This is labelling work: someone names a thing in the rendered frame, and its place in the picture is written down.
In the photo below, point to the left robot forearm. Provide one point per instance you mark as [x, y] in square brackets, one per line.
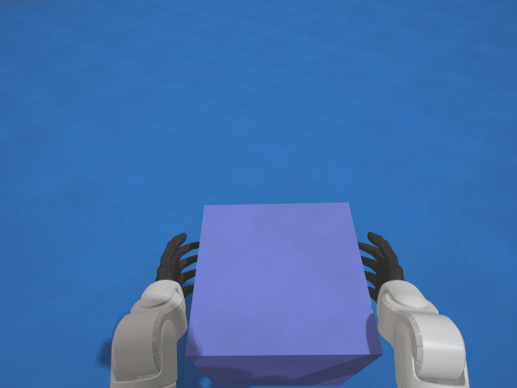
[144, 346]

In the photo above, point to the robot left hand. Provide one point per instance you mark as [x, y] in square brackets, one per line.
[171, 266]

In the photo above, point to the carton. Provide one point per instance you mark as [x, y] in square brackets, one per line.
[280, 297]

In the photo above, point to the robot right hand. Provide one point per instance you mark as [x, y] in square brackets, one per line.
[385, 266]

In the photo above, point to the right robot forearm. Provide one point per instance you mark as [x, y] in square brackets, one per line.
[429, 350]

